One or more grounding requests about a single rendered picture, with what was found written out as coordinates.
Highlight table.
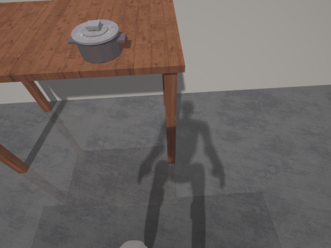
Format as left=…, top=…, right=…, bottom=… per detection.
left=0, top=0, right=185, bottom=174

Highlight pot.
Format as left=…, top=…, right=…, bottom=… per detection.
left=68, top=33, right=127, bottom=64

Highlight knob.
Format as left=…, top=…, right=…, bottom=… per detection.
left=85, top=20, right=101, bottom=30

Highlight lid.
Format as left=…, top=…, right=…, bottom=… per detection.
left=71, top=20, right=119, bottom=45

